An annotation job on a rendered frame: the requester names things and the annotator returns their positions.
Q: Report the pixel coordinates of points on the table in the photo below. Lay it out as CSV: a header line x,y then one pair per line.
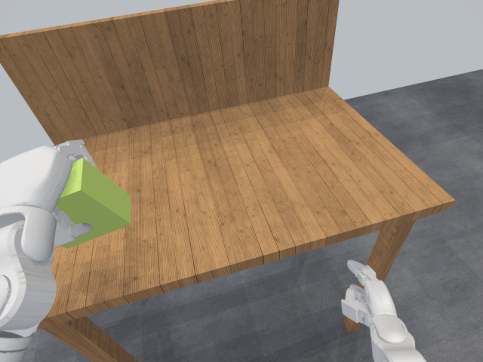
x,y
217,119

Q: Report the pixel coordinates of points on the robot right hand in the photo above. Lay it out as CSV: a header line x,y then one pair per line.
x,y
360,305

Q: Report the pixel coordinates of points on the robot left forearm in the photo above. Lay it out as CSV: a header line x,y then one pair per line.
x,y
27,285

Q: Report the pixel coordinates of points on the robot right forearm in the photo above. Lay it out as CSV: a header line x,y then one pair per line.
x,y
391,341

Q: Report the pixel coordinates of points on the sponge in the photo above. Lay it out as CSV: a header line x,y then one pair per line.
x,y
91,197

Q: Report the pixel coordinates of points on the robot left hand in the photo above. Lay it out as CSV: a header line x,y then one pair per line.
x,y
38,177

